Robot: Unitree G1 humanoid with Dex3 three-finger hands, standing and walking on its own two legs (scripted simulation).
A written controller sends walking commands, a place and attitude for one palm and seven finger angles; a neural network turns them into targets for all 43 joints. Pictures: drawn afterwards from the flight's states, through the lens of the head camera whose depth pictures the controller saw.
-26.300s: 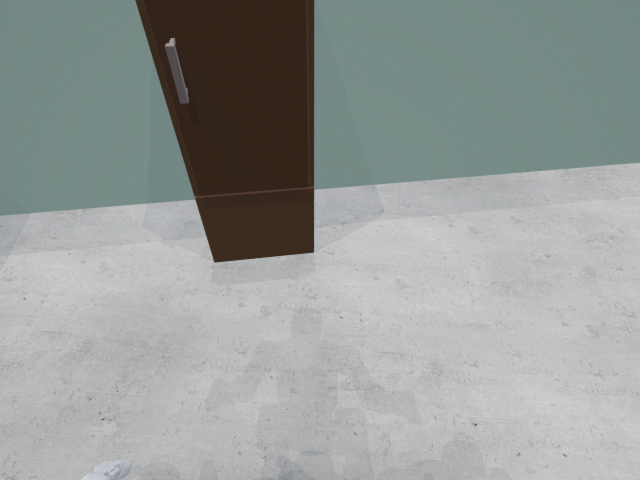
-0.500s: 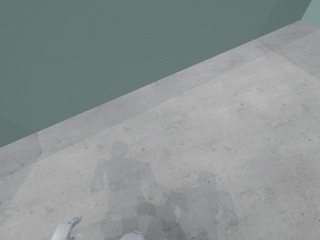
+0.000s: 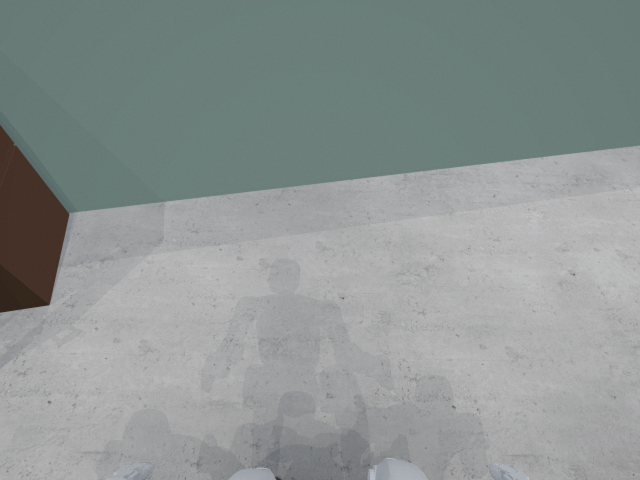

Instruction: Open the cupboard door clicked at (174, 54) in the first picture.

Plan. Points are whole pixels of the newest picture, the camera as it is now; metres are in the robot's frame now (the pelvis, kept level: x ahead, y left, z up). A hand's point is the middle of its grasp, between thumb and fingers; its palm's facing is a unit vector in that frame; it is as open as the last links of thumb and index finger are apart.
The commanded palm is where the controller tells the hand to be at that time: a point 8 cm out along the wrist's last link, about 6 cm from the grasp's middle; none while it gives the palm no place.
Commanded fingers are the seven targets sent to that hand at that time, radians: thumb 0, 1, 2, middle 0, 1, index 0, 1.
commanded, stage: turn to face it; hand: left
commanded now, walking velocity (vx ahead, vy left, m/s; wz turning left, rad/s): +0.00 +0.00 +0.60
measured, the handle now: out of the picture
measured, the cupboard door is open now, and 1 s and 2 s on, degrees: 46 46 46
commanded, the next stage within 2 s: take the last steps up to it in 1.62 s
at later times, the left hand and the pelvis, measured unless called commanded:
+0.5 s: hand out of the picture +0.00 +0.18 -0.18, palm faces +0.34 -0.92 -0.20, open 7.4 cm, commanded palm none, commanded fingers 0.00 0.90 0.90 -0.20 -0.30 -0.20 -0.30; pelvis +0.01 -0.02 -0.01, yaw +19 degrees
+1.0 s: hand out of the picture +0.00 +0.17 -0.14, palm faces +0.57 -0.77 -0.29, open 7.4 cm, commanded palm none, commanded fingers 0.00 0.90 0.90 -0.20 -0.30 -0.20 -0.30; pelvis +0.04 -0.05 +0.00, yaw +37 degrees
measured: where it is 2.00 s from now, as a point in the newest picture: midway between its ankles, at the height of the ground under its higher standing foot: outside the picture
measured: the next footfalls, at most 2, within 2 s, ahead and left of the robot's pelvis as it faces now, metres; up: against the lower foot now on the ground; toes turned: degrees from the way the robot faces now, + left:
right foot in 0.14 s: +0.05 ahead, -0.16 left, +0.00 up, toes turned +4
left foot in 0.50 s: +0.02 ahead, +0.10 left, +0.00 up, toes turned +24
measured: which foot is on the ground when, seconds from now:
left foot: down 0.00-0.14, up 0.16-0.48, down 0.50-0.86, up 0.88-1.00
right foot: up 0.00-0.12, down 0.14-0.48, up 0.50-0.86, down 0.88-1.00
